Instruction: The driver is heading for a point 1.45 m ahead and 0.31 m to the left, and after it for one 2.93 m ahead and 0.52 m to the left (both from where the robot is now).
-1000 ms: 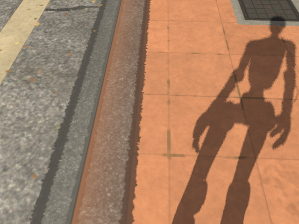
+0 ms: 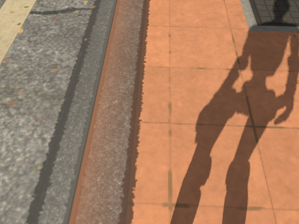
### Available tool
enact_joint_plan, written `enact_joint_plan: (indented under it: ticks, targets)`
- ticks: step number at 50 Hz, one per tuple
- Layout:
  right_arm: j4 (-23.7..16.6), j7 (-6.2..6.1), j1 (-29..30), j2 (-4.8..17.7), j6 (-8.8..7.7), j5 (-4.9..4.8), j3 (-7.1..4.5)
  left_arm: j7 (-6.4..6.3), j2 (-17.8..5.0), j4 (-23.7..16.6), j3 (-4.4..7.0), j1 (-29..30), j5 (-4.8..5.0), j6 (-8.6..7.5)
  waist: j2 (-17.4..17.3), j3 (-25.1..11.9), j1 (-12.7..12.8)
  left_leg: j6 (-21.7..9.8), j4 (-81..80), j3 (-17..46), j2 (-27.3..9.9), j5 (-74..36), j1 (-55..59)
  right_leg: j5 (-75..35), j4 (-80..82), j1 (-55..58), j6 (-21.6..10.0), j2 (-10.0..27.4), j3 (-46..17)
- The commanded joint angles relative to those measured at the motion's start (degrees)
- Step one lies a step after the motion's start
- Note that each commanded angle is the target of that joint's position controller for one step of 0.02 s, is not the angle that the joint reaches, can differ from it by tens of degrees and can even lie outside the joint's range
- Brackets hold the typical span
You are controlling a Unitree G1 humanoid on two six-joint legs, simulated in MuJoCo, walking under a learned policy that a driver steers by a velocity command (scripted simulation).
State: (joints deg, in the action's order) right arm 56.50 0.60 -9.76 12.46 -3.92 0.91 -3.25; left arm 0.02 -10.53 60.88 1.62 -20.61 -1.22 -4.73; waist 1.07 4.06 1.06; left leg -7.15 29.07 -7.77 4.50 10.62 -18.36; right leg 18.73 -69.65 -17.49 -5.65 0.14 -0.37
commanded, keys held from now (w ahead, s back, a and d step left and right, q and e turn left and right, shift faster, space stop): w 0.72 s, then w+q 0.28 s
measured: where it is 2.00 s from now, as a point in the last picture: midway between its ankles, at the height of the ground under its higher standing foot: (129, 111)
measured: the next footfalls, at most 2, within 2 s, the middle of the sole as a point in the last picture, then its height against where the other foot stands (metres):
right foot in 0.42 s outside the picture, level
left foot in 0.98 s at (141, 172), level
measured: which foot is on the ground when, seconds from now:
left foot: down 0.00-0.44, up 0.46-0.96, down 0.98-1.00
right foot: up 0.00-0.40, down 0.42-0.98, up 1.00-1.00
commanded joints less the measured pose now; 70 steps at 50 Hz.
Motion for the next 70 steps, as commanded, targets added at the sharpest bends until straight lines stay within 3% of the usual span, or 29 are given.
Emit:
enact_joint_plan:
  ticks: [1,5,10,16,19,21,22,23,24,25,26,28,31,33,37,40,44,47,49,50,51,52,53,54,56,58,61,66,70]
  targets:
    - [0.5,-0.36,-5.5,1.3,-1.71,-0.05,0.28,0.73,-2.3,-2.3,0.83,-3.8,-1.12,0.80,-1.5,-0.8,1.1,-6.3,-20.9,21.4,-17.3,-0.8,6.0,-3.5,0.6,-10.2,0.7,5.2,-2.6]
    - [2.3,-0.61,-11.3,4.1,-2.66,-0.17,0.09,1.32,-2.7,-5.3,1.10,3.0,-1.19,2.37,-2.9,0.9,1.1,-5.8,-22.6,15.1,-15.1,-9.2,6.9,-8.5,7.5,-15.9,2.6,6.3,0.3]
    - [3.0,-0.69,-17.0,3.6,-2.41,-0.39,0.78,1.77,-2.6,-9.9,0.68,16.1,-0.29,2.25,-3.7,2.2,-2.3,-3.2,-22.3,10.7,-12.8,-20.0,12.1,-18.0,23.5,-19.6,4.2,5.4,3.7]
    - [4.8,-1.60,-22.5,4.3,-2.06,0.38,0.92,1.64,-2.8,-13.2,0.30,24.7,0.03,1.61,-4.9,2.4,-4.8,-3.5,-18.5,10.0,-15.5,-30.5,24.1,-17.3,34.9,-19.6,2.2,2.3,5.8]
    - [4.7,-2.05,-20.1,5.6,-1.95,0.76,0.56,1.05,-4.3,-12.6,1.06,19.9,0.01,0.83,-5.9,-0.1,-1.3,-2.8,-10.6,8.7,-16.7,-47.9,26.6,-10.1,38.4,-10.8,-0.7,-1.0,6.7]
    - [4.4,-1.90,-18.1,6.3,-1.64,0.38,0.39,0.07,-6.8,-7.5,2.56,4.1,-0.48,-0.09,-4.9,-8.0,5.5,-1.2,7.1,6.7,-14.6,-49.4,22.2,-12.3,44.2,8.2,-3.5,-2.6,6.6]
    - [2.5,-1.65,-17.4,4.7,-1.83,-0.31,0.97,-0.61,-11.2,-5.5,3.92,-6.0,-1.99,-0.44,-1.0,-14.7,8.9,-0.3,23.0,5.1,-12.1,-30.9,10.1,-8.2,44.2,23.6,-6.5,8.4,-5.1]
    - [1.7,-0.91,-24.6,-1.0,-1.67,-2.59,1.77,-0.34,-16.0,-5.1,5.22,-8.4,-2.54,-0.05,12.3,-21.2,5.1,2.3,45.4,2.7,-0.6,15.2,-11.2,-6.9,49.3,38.0,-15.6,25.2,-34.4]
    - [2.0,-1.19,-20.3,5.0,-1.38,-1.02,0.12,0.33,-13.0,-5.5,4.78,-4.1,-0.20,0.70,2.7,-18.1,4.7,1.2,49.4,10.9,-2.4,16.6,-16.3,-3.4,53.1,33.6,-14.4,22.4,-36.7]
    - [0.0,-1.02,-15.1,4.7,-1.62,-0.67,-0.06,0.52,-10.0,-6.4,3.85,2.3,0.45,0.61,1.9,-9.3,2.4,1.0,47.5,11.1,-5.1,11.3,-18.5,-4.4,54.6,25.1,-12.3,20.6,-27.0]
    - [-0.5,-0.88,-12.5,3.9,-1.84,-0.44,0.02,0.72,-6.7,-6.7,3.04,5.1,0.22,0.12,-0.6,-5.0,1.1,1.2,44.5,10.9,-7.0,7.9,-17.0,-10.2,56.8,18.3,-10.6,18.0,-21.3]
    - [-0.3,-0.28,-13.0,2.0,-0.48,1.00,0.00,0.21,-3.2,-5.1,1.87,5.3,0.27,-0.62,0.5,-2.6,-2.2,2.2,39.0,10.5,-9.1,5.8,-11.9,-16.1,59.1,10.4,-7.1,13.3,-12.9]
    - [-1.0,0.65,-11.8,0.6,1.11,1.45,-0.02,-0.13,-5.0,-3.1,1.96,0.9,0.58,-1.75,1.4,-2.0,-3.4,3.8,35.3,8.7,-9.5,4.1,-12.1,-22.0,60.7,8.6,-7.0,11.7,-8.3]
    - [-3.0,0.93,-6.6,1.1,1.64,1.48,-0.03,-0.14,-6.3,-2.7,2.11,-0.9,0.55,-1.88,1.5,-0.3,-2.9,4.9,31.5,7.6,-10.6,0.1,-16.0,-21.7,62.5,8.8,-6.9,11.1,-6.5]
    - [-6.4,1.16,3.3,1.2,1.64,0.66,0.43,-0.04,-6.1,-2.2,1.67,-4.2,0.51,-1.69,2.0,1.3,-0.7,6.0,19.0,5.3,-10.5,-7.5,-18.7,-25.9,63.4,11.4,-5.6,9.2,-2.5]
    - [-7.9,1.23,8.1,0.5,1.51,0.12,1.05,-0.34,-6.3,-1.4,1.61,-7.2,0.25,-1.91,2.6,1.6,1.0,4.8,11.8,4.0,-8.9,-11.0,-17.4,-28.6,63.6,15.1,-4.6,9.9,0.8]
    - [-9.8,1.29,11.8,1.3,1.11,0.38,0.94,-1.24,-6.3,-0.3,1.58,-9.2,-0.36,-1.69,2.6,2.8,1.5,1.9,6.5,3.3,-7.2,-7.9,-17.8,-34.3,60.9,22.7,-4.0,12.9,4.0]
    - [-9.0,0.92,7.0,2.5,0.65,0.80,0.06,-1.97,-8.2,-0.6,2.02,-7.1,-0.52,-1.36,3.6,-0.6,-1.5,-1.5,4.3,0.0,-2.9,-0.7,-9.5,-56.9,49.9,25.8,-2.7,13.7,7.4]
    - [-4.7,0.53,-6.9,4.9,0.03,1.34,-1.54,-2.05,-9.6,-1.5,2.38,-5.7,-0.32,-0.49,2.9,-8.3,-7.3,-4.6,-0.8,-0.1,0.2,-1.1,7.0,-58.4,29.7,21.6,-1.0,12.2,10.1]
    - [-3.0,0.06,-15.8,9.6,-0.13,2.35,-3.12,-1.85,-8.8,-3.8,2.03,-4.7,0.07,-0.53,-1.5,-14.1,-10.7,-8.3,-2.0,13.3,-9.7,2.1,21.1,-40.5,12.4,9.0,0.5,10.4,11.1]
    - [-3.4,-0.10,-16.2,14.5,0.32,2.06,-4.39,-0.44,-3.9,-6.4,1.33,-8.2,1.29,-0.90,-15.1,-18.6,-6.6,-18.1,-8.5,45.3,-25.1,1.3,36.0,9.8,-8.9,-15.0,3.2,-3.0,9.0]
    - [-3.3,0.24,-14.0,13.0,1.10,0.02,-4.06,-0.23,-8.0,-7.5,2.23,-1.9,0.25,-1.28,-5.8,-16.5,-6.8,-16.3,-12.4,47.4,-23.4,3.6,34.5,8.2,-11.8,-21.9,2.3,-0.8,-1.9]
    - [-4.1,0.08,-9.3,11.1,1.26,-0.24,-3.55,0.09,-8.1,-9.6,2.21,2.9,0.68,-2.05,-4.1,-8.8,-5.3,-14.4,-13.4,38.7,-22.2,0.0,27.0,2.1,-9.2,-24.4,2.1,2.0,-1.9]
    - [-4.4,0.13,-7.0,8.4,1.11,-0.14,-2.89,0.01,-7.8,-9.8,2.18,3.9,0.55,-2.46,0.2,-5.4,-3.4,-12.3,-14.7,33.9,-19.9,-7.3,20.3,-1.3,-4.8,-21.8,2.4,3.8,-1.8]
    - [-4.6,-0.38,-5.2,5.8,0.47,-0.69,-2.04,-0.07,-6.7,-10.2,2.12,3.0,-0.99,-0.73,-0.1,-4.0,0.0,-9.7,-15.9,26.6,-15.3,-16.0,12.1,-2.1,1.2,-15.5,4.2,5.6,-2.0]
    - [-4.2,-0.56,-7.1,6.7,-0.44,-1.14,-2.07,0.28,-5.7,-11.1,2.06,3.3,-1.59,1.14,-1.1,-4.1,0.8,-9.5,-16.5,24.1,-13.4,-19.7,9.9,-1.6,4.9,-14.3,5.9,5.6,-1.2]
    - [-4.2,-0.72,-10.5,8.9,-0.53,-1.13,-2.52,0.64,-5.9,-14.0,2.00,9.6,-1.61,2.31,-2.5,-2.3,-0.5,-8.4,-18.2,23.1,-11.5,-18.4,8.8,-7.0,11.4,-18.1,8.0,5.7,0.2]
    - [-4.3,-0.76,-16.8,8.9,0.08,-0.95,-2.48,1.04,-6.6,-18.6,1.75,20.5,-1.17,2.58,-4.1,-1.7,-4.6,-5.1,-17.0,24.8,-10.4,-20.9,14.8,-16.2,22.1,-23.6,8.8,4.4,0.2]
    - [-4.7,-1.28,-20.0,9.2,0.39,-0.41,-2.46,1.38,-6.7,-21.9,0.99,27.3,-0.81,2.14,-4.9,-1.2,-6.8,-5.4,-14.2,26.8,-10.7,-25.1,20.2,-16.9,28.8,-24.8,8.2,2.3,0.2]
Velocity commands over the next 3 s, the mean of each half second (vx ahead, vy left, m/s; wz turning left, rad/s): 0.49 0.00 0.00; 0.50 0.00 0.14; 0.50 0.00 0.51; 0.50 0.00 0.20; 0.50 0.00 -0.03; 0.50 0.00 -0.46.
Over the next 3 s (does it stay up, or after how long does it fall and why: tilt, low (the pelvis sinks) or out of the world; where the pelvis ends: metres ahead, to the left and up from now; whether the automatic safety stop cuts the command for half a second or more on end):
stays up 1.54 0.35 0.02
